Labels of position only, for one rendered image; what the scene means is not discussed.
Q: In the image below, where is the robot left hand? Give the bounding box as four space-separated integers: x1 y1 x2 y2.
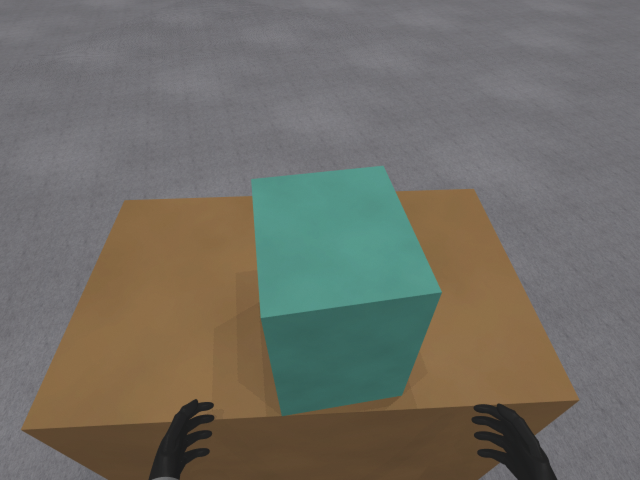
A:
149 399 214 480

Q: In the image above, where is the pedestal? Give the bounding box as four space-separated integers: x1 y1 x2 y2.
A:
21 189 579 480

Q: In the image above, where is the robot right hand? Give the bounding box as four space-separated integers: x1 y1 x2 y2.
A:
472 403 557 480

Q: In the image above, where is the carton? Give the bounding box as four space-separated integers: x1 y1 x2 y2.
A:
251 166 442 416

